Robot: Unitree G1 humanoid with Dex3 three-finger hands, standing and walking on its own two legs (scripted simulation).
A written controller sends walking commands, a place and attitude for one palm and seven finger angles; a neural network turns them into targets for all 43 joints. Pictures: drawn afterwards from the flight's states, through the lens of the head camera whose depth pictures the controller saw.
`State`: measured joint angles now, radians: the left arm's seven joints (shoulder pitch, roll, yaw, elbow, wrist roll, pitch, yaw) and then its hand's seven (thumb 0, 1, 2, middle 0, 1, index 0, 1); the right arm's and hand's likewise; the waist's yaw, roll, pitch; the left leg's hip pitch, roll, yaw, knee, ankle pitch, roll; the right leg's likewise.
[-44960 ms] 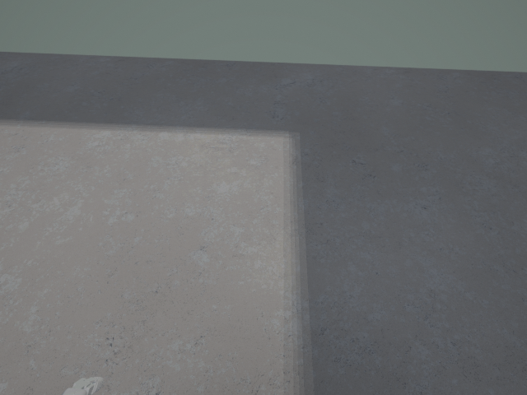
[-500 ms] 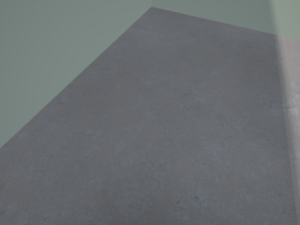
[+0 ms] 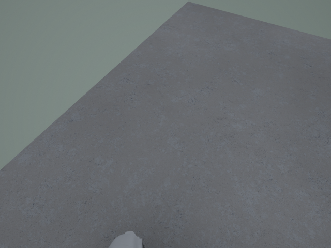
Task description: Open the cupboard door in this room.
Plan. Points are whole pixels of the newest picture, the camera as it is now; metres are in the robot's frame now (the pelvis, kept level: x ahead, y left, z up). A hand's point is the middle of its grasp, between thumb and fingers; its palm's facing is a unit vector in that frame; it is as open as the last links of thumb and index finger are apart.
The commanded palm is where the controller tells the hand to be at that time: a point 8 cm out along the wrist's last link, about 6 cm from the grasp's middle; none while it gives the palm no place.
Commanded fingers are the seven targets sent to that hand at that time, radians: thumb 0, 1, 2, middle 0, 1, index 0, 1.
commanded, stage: turn to face it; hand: left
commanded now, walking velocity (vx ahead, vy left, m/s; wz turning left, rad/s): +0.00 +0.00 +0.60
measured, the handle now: out of the picture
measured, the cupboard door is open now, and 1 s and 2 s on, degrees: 47 47 47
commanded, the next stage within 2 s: none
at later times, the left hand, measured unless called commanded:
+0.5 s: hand (95, 245) +0.14 +0.19 -0.16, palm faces +0.28 -0.91 -0.29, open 7.3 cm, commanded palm none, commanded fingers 0.00 0.90 0.90 -0.20 -0.30 -0.20 -0.30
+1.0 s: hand out of the picture +0.05 +0.16 -0.17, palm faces +0.59 -0.76 -0.27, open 7.4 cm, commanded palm none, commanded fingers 0.00 0.90 0.90 -0.20 -0.30 -0.20 -0.30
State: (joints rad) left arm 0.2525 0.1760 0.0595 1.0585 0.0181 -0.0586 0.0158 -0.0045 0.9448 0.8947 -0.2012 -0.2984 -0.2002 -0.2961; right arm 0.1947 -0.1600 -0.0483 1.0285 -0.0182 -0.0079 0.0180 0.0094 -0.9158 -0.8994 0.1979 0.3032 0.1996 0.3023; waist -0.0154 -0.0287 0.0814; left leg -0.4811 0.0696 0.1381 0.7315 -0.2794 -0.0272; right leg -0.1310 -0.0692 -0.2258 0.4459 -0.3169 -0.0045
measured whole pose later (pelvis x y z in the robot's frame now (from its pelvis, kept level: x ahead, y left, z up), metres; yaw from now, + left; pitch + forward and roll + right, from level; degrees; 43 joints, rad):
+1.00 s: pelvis +0.12 -0.07 -0.01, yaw +36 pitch +1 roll +0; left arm 0.17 0.26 0.08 0.89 0.01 0.06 0.00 0.01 0.91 0.89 -0.20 -0.30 -0.20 -0.30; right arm 0.13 -0.24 -0.06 0.88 -0.03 0.04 0.01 0.01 -0.91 -0.90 0.20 0.30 0.21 0.30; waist 0.00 -0.01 0.10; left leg -0.34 0.00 -0.04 0.58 -0.26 -0.01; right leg -0.45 -0.07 -0.03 0.92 -0.46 0.08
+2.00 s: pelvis +0.18 -0.09 +0.00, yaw +74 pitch +1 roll +2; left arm 0.21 0.21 0.04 0.87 0.03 0.01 0.01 0.00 0.91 0.89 -0.20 -0.30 -0.20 -0.30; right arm 0.13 -0.24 -0.08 0.91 -0.01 0.07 0.04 0.01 -0.91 -0.90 0.20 0.30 0.20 0.30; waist -0.01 -0.04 0.12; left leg -0.40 0.01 0.08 0.80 -0.44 -0.06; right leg -0.22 -0.14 -0.17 0.55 -0.33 0.03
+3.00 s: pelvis +0.20 -0.06 +0.00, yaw +103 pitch +1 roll +0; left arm 0.20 0.24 0.07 0.94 0.01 0.04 0.01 0.00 0.91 0.90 -0.20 -0.30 -0.20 -0.30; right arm 0.14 -0.19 -0.04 0.94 -0.03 0.03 -0.01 0.01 -0.91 -0.90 0.20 0.30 0.21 0.30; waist 0.01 -0.01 0.08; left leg -0.27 0.01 -0.01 0.53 -0.26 0.00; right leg -0.35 -0.05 -0.05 0.75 -0.41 0.06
